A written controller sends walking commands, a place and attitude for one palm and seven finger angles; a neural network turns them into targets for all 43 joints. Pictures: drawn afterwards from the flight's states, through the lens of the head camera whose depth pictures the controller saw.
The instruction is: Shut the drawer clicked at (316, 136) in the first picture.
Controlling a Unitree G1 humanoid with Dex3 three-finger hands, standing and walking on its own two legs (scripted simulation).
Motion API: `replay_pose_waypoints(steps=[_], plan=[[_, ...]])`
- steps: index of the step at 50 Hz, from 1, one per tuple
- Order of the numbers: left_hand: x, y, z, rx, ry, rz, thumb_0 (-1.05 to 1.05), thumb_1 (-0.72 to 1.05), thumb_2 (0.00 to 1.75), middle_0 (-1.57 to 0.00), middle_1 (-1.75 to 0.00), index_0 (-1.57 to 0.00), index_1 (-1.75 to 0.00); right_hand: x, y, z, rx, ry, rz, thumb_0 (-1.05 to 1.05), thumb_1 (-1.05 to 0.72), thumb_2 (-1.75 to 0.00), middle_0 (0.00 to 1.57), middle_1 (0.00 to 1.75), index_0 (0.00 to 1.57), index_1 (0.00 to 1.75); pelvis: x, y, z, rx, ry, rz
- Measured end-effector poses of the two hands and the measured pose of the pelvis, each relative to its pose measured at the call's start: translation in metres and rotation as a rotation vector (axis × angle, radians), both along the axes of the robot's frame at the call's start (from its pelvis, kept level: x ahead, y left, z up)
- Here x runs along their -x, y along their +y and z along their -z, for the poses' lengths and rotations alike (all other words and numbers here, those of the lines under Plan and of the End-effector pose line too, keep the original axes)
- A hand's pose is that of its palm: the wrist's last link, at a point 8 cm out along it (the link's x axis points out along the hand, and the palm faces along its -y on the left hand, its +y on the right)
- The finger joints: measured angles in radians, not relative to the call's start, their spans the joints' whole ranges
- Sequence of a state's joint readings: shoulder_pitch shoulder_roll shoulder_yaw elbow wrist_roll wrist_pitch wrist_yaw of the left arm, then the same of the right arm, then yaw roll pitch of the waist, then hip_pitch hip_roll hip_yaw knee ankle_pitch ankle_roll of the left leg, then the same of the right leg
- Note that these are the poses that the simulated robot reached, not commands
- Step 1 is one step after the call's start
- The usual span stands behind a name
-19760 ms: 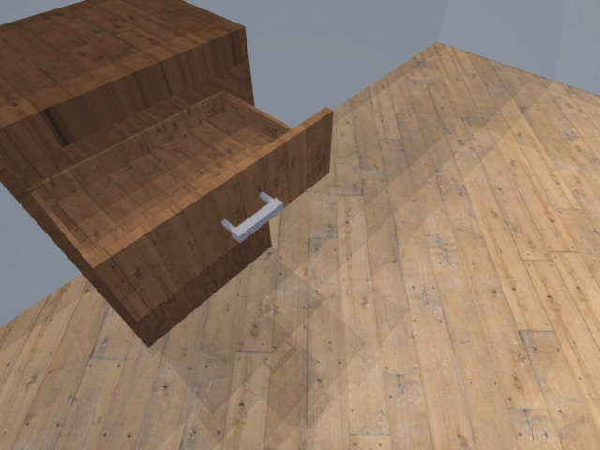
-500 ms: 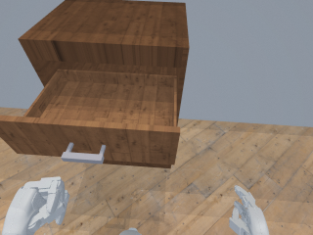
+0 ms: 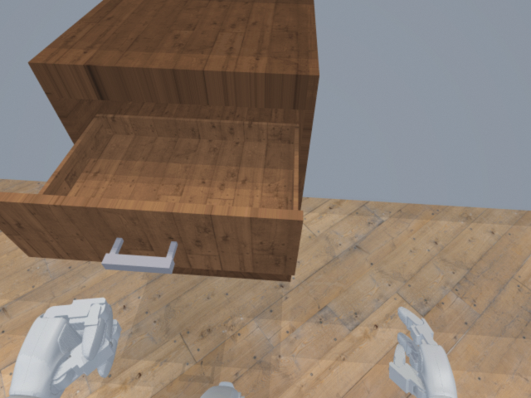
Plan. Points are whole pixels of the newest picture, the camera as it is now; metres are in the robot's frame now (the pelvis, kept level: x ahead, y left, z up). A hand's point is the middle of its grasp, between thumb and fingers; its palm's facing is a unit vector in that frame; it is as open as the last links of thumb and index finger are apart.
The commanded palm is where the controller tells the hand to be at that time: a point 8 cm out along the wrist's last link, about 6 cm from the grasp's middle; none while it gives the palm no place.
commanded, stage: bring the fist close to the handle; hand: left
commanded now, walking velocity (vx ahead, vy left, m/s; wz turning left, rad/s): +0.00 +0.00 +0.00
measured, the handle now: (142, 254) +0.35 +0.25 -0.01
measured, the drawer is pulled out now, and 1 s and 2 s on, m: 0.30 0.30 0.28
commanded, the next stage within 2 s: push the drawer shut in 1.28 s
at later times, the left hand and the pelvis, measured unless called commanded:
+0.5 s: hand (139, 324) +0.22 +0.20 +0.02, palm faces -0.01 -1.00 -0.06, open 3.3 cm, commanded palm +0.19 +0.25 +0.02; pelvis +0.00 +0.00 -0.03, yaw -1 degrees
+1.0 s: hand (157, 307) +0.26 +0.19 -0.02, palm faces -0.03 -1.00 -0.05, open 3.3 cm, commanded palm +0.23 +0.25 -0.01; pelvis -0.01 +0.00 -0.06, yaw -2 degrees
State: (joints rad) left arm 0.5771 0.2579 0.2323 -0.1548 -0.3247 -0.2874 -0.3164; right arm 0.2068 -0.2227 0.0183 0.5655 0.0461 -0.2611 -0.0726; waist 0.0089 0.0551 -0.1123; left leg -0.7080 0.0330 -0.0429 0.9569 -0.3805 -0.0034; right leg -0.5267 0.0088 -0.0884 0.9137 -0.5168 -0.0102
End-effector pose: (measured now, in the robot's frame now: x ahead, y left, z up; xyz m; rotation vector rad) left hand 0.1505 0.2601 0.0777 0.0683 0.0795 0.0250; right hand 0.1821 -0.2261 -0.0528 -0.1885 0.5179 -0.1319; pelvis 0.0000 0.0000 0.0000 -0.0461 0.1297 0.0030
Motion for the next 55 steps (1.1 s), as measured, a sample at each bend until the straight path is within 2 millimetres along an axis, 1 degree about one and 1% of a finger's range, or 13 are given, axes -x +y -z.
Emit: replay_pose_waypoints(steps=[5,11,22,29,35,40,46,50,55], plan=[[-0.01,-0.007,0.011,0.012,0.007,0.017,0.02,0.9,0.9,-1.4,-1.6,-1.4,-1.6,0.003,-0.002,0.006,0.013,0.021,-0.007,0.02,-0.9,-0.9,0.2,0.3,0.2,0.3,0.002,0.0,0.004,-0.001,0.016,0.0],[-0.024,-0.011,0.021,0.009,-0.001,0.024,0.02,0.9,0.9,-1.4,-1.6,-1.4,-1.6,0.011,-0.009,0.016,0.022,0.067,0.014,0.02,-0.9,-0.9,0.2,0.3,0.2,0.3,0.001,-0.001,0.009,-0.003,0.039,0.007],[-0.041,-0.008,0.043,0.003,0.0,0.022,0.02,0.9,0.9,-1.4,-1.6,-1.4,-1.6,0.022,-0.018,0.039,0.036,0.147,0.048,0.02,-0.9,-0.9,0.2,0.3,0.2,0.3,0.001,-0.002,0.022,-0.003,0.092,0.02],[-0.048,-0.014,0.055,0.009,-0.011,0.039,0.02,0.9,0.9,-1.4,-1.6,-1.4,-1.6,0.022,-0.018,0.05,0.036,0.161,0.046,0.02,-0.9,-0.9,0.2,0.3,0.2,0.3,0.002,-0.001,0.032,-0.002,0.12,0.023],[-0.056,-0.013,0.069,0.007,-0.015,0.033,0.02,0.89,0.9,-1.4,-1.6,-1.4,-1.6,0.021,-0.017,0.06,0.04,0.174,0.036,0.02,-0.9,-0.9,0.2,0.3,0.2,0.3,0.006,-0.002,0.041,0.0,0.143,0.027],[-0.067,-0.01,0.081,0.006,-0.023,0.033,0.02,0.89,0.9,-1.4,-1.6,-1.4,-1.6,0.023,-0.017,0.069,0.052,0.194,0.027,0.01,-0.9,-0.9,0.2,0.3,0.2,0.3,0.009,-0.002,0.048,0.004,0.163,0.029],[-0.084,-0.011,0.091,0.016,-0.026,0.052,0.02,0.9,0.9,-1.4,-1.6,-1.4,-1.6,0.032,-0.02,0.079,0.06,0.229,0.037,0.01,-0.9,-0.9,0.2,0.3,0.2,0.3,0.01,-0.001,0.055,0.007,0.185,0.035],[-0.089,-0.011,0.093,0.019,-0.019,0.054,0.02,0.9,0.9,-1.4,-1.6,-1.4,-1.6,0.038,-0.021,0.082,0.055,0.254,0.056,0.01,-0.9,-0.9,0.2,0.3,0.2,0.3,0.009,0.001,0.056,0.006,0.192,0.041],[-0.086,-0.01,0.088,0.009,-0.016,0.044,0.02,0.9,0.9,-1.4,-1.6,-1.4,-1.6,0.043,-0.02,0.081,0.049,0.274,0.071,0.01,-0.9,-0.9,0.2,0.3,0.2,0.3,0.007,0.003,0.053,0.004,0.194,0.044]])
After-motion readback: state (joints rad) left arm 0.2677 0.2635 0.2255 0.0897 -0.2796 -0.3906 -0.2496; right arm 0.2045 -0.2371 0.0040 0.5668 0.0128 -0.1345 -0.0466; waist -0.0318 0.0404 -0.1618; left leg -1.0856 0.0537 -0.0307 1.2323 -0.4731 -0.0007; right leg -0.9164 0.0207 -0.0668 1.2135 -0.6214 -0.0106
